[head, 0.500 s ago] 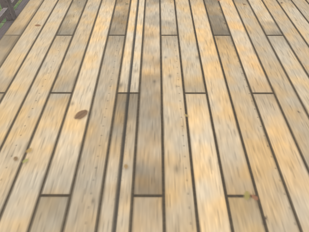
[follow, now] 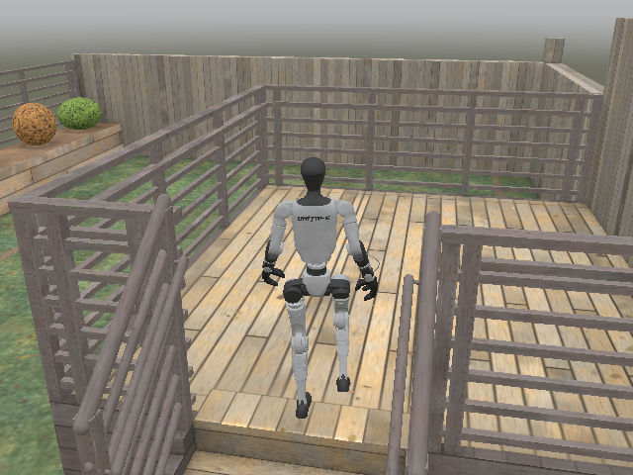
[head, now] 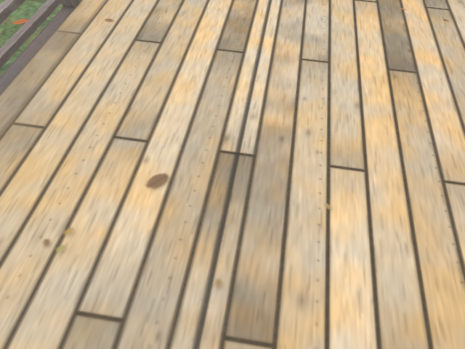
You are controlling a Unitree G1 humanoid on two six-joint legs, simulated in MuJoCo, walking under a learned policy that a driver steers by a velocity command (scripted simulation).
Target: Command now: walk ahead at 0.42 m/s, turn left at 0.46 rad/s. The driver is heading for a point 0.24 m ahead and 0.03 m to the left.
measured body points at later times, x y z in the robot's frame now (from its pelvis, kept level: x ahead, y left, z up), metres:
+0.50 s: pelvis +0.19 -0.04 -0.01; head +0.21 -0.06 +0.44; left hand +0.26 +0.20 -0.13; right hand +0.32 -0.28 -0.14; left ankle +0.19 +0.09 -0.71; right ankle +0.29 -0.11 -0.74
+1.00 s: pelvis +0.25 -0.03 +0.00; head +0.25 -0.03 +0.45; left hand +0.27 +0.21 -0.14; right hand +0.33 -0.26 -0.15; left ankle +0.21 +0.07 -0.74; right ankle +0.29 -0.11 -0.74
